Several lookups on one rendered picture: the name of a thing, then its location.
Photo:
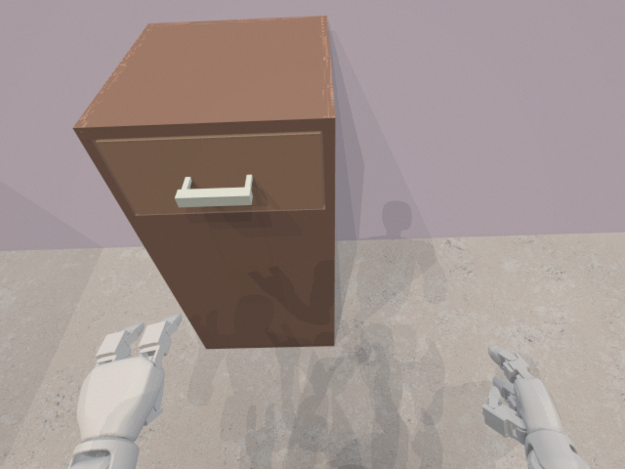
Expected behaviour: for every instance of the drawer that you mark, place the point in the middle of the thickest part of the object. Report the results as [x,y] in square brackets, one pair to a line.
[286,169]

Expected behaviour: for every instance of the handle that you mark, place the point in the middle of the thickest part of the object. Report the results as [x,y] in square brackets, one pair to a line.
[214,197]

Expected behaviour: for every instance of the cabinet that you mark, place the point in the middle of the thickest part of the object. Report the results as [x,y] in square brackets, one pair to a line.
[247,278]

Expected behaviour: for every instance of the robot left hand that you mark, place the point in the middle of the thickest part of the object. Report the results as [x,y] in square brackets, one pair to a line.
[121,395]

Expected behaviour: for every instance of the robot right hand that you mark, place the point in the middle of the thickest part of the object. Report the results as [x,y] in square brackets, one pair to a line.
[531,407]

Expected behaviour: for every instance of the right robot forearm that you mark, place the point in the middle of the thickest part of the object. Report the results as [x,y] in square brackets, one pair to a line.
[547,449]

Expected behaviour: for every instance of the left robot forearm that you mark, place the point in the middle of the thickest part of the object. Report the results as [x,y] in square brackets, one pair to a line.
[105,453]

